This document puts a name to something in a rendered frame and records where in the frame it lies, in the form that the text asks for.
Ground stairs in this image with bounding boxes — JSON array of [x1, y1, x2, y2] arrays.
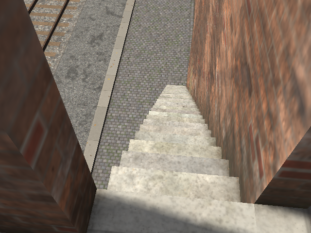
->
[[107, 84, 241, 203]]

